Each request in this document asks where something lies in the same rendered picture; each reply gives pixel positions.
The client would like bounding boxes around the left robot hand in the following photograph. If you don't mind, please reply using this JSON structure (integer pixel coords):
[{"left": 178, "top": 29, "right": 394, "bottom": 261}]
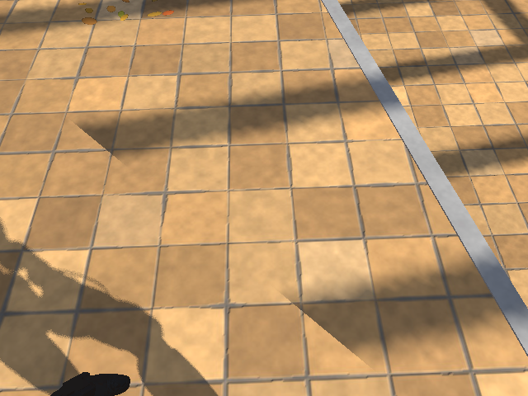
[{"left": 50, "top": 372, "right": 130, "bottom": 396}]

